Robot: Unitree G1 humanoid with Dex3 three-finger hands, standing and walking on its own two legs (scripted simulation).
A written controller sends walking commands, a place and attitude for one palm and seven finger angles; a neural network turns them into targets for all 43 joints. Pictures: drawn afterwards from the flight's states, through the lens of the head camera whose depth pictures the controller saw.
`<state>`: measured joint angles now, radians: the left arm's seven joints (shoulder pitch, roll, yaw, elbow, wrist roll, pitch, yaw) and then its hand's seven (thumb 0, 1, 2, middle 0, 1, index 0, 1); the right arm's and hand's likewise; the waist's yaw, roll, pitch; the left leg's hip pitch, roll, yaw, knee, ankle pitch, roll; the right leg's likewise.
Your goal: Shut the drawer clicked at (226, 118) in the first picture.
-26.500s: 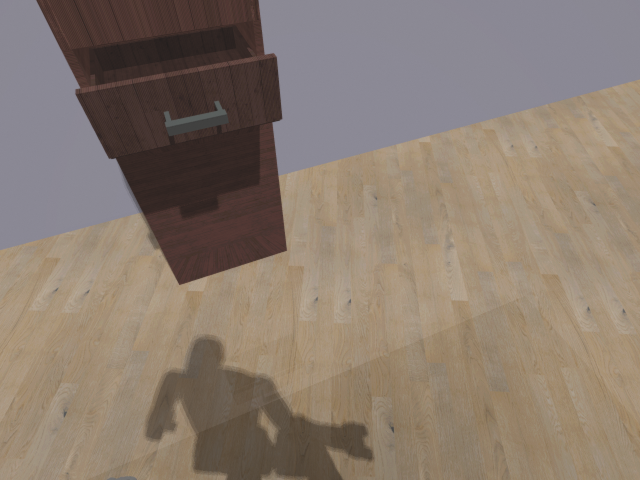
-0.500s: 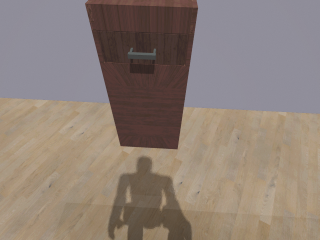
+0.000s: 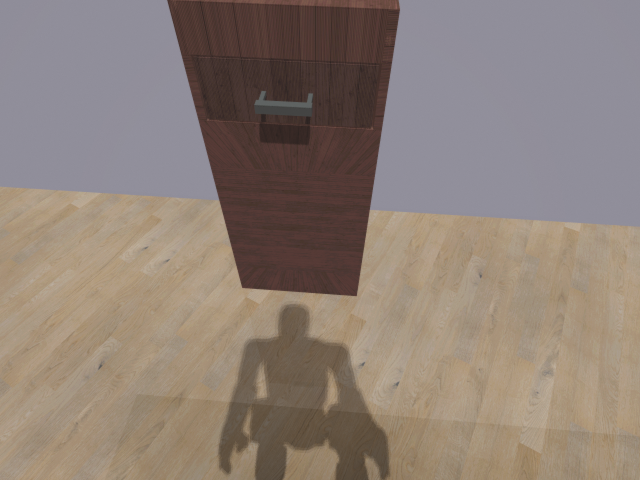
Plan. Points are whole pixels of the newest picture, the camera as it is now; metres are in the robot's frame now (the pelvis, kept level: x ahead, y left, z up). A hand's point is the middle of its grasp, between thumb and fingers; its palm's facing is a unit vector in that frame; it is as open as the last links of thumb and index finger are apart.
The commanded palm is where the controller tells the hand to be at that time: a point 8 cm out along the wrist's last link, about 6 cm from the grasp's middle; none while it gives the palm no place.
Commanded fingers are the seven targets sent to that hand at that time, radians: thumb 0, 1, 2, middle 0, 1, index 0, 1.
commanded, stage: look to check the result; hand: left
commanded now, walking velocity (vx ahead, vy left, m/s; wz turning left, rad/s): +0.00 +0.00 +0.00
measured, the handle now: (285, 102) +0.83 +0.13 +0.03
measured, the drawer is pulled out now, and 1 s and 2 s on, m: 0.00 0.00 0.00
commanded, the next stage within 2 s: stand and wait in 0.02 s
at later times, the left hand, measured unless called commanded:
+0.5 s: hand out of the picture +0.03 +0.19 -0.17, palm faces +0.03 -0.97 -0.22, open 7.4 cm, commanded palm none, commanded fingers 0.00 0.90 0.90 -0.20 -0.30 -0.20 -0.30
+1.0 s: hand out of the picture +0.04 +0.20 -0.17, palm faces +0.01 -0.97 -0.24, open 7.4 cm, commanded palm none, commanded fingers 0.00 0.90 0.90 -0.20 -0.30 -0.20 -0.30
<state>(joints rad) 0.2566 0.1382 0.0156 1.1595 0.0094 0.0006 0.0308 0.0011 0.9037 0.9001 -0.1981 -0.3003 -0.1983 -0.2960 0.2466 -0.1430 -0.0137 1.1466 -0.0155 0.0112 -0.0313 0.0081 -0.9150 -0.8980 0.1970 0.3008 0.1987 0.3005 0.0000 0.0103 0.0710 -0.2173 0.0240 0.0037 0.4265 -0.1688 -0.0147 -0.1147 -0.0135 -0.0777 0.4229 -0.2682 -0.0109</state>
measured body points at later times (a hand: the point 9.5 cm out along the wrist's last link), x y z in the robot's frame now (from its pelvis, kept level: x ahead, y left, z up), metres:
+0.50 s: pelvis +0.01 +0.00 +0.00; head +0.03 -0.01 +0.45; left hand +0.03 +0.24 -0.15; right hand +0.03 -0.24 -0.16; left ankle +0.04 +0.13 -0.74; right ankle -0.02 -0.11 -0.74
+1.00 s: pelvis +0.02 +0.00 +0.00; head +0.03 -0.01 +0.45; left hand +0.04 +0.25 -0.15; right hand +0.05 -0.25 -0.15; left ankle +0.04 +0.13 -0.74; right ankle -0.02 -0.11 -0.74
